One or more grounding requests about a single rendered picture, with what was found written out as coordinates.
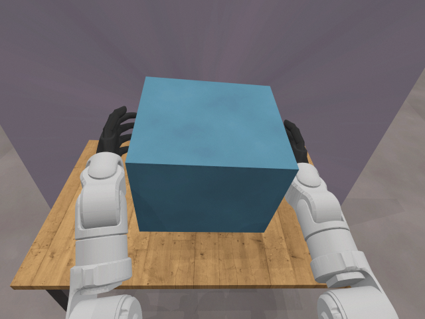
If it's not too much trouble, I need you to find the right robot forearm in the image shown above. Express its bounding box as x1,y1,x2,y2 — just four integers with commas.
285,163,399,319

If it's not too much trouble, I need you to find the left robot forearm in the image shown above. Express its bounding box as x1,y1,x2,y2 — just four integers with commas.
66,152,132,319

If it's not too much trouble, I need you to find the right robot hand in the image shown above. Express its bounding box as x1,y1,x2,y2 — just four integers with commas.
284,120,309,163

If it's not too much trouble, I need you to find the left robot upper arm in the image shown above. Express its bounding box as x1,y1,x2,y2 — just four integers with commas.
69,294,142,319

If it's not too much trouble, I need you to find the carton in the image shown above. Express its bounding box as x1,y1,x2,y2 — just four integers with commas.
125,76,299,233

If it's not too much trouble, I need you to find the left robot hand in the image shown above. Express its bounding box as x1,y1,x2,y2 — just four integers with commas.
96,106,137,157

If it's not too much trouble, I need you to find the table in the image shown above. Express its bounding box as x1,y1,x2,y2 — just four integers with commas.
10,140,351,311

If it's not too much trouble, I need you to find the right robot upper arm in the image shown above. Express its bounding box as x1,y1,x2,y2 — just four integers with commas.
317,286,397,319

